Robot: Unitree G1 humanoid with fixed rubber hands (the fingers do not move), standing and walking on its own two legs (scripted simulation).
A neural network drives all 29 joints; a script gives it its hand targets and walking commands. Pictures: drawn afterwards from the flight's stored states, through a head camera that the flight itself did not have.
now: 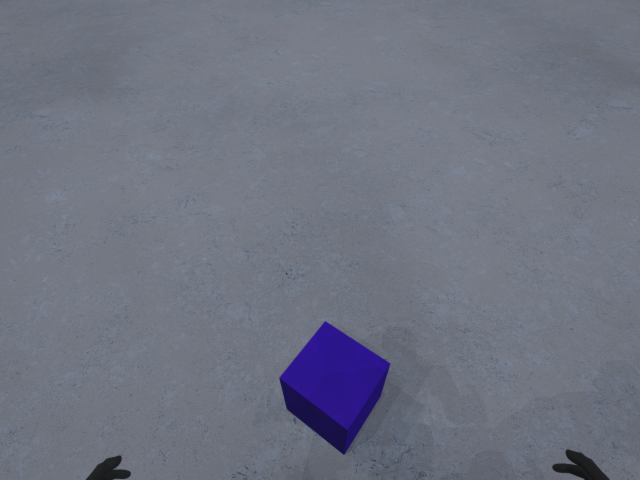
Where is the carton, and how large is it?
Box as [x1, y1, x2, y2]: [279, 321, 389, 454]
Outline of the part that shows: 325,321 279,378 287,409 343,454 378,399 389,363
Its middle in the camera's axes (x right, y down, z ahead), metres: +0.04 +0.43 +1.10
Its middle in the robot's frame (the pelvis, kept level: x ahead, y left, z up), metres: +0.47 +0.01 -0.64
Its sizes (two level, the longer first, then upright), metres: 0.210 0.200 0.250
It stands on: the floor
